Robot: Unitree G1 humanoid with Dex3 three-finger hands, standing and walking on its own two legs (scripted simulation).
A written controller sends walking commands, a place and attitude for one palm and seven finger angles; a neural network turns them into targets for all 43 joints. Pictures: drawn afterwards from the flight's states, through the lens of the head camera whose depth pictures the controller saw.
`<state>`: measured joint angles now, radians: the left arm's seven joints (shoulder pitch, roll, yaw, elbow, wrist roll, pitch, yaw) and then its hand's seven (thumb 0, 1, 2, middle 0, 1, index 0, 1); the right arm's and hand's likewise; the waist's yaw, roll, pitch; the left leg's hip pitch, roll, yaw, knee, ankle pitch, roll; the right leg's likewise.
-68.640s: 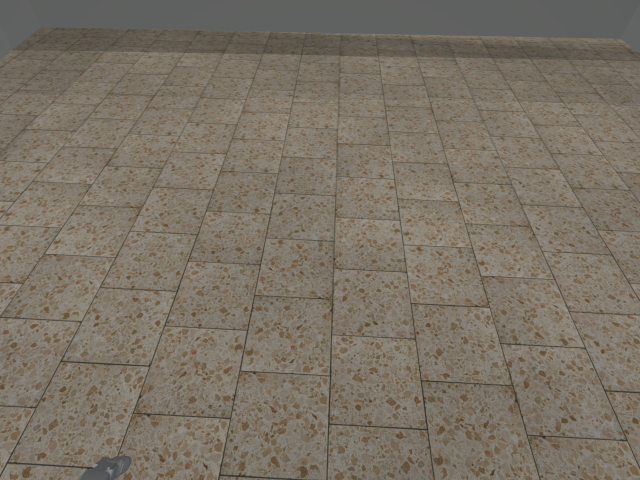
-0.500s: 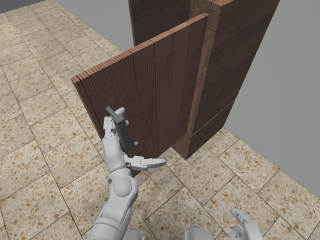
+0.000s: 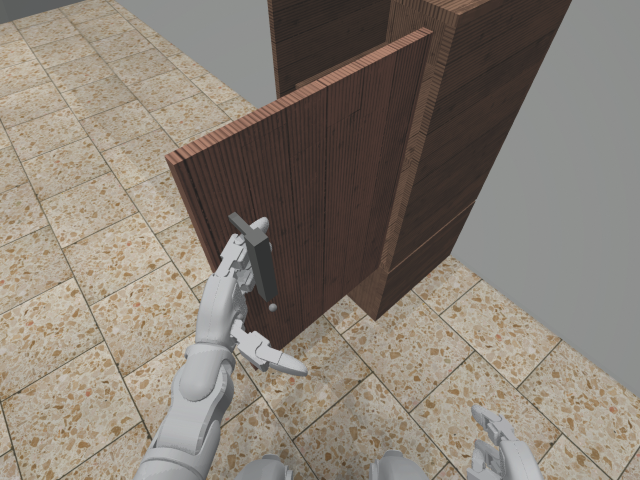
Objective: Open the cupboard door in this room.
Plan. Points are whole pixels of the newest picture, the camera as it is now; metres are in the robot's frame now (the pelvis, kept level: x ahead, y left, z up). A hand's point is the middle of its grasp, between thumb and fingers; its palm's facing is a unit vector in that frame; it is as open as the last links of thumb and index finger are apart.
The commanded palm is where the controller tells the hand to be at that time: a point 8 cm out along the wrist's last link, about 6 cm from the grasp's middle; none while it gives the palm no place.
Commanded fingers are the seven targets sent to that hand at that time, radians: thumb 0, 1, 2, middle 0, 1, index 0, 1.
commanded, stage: slide the hand sideways off the handle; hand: left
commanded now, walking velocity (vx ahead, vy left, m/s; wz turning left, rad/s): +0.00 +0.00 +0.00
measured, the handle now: (253, 258) +0.38 +0.11 +0.05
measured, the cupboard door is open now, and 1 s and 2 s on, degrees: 91 91 91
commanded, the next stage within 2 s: draw the hand back to the body in 0.80 s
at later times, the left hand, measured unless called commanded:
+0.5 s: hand (230, 346) +0.26 +0.12 +0.04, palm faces -0.04 -1.00 -0.04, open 16.3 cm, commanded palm +0.24 +0.18 +0.04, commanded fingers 0.00 -0.50 0.30 -0.15 -0.30 -0.15 -0.30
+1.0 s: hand (196, 366) +0.24 +0.15 +0.05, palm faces -0.05 -1.00 -0.05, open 16.3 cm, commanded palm +0.21 +0.22 +0.06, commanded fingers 0.00 -0.50 0.30 -0.15 -0.30 -0.15 -0.30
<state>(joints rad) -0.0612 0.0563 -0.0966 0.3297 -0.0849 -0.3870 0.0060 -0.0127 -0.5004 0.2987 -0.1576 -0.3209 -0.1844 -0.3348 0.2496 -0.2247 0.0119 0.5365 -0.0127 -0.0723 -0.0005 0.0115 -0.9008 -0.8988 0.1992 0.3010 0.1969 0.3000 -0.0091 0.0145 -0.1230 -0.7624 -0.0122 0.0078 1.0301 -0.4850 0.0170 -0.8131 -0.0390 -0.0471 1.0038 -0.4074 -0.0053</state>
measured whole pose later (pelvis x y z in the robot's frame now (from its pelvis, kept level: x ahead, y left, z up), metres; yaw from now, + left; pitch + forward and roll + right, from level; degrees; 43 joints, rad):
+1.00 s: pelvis +0.02 -0.01 -0.02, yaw +1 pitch +14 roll -2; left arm 0.41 0.21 0.08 -0.14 -0.22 -0.33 -0.22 -0.01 -0.50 0.30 -0.15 -0.30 -0.15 -0.30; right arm 0.25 -0.23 0.01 0.46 0.01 -0.13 -0.05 0.01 -0.90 -0.90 0.20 0.30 0.20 0.30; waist 0.00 0.04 -0.14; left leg -0.83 0.01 -0.04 1.16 -0.57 0.00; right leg -0.86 -0.02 -0.09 1.10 -0.49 -0.02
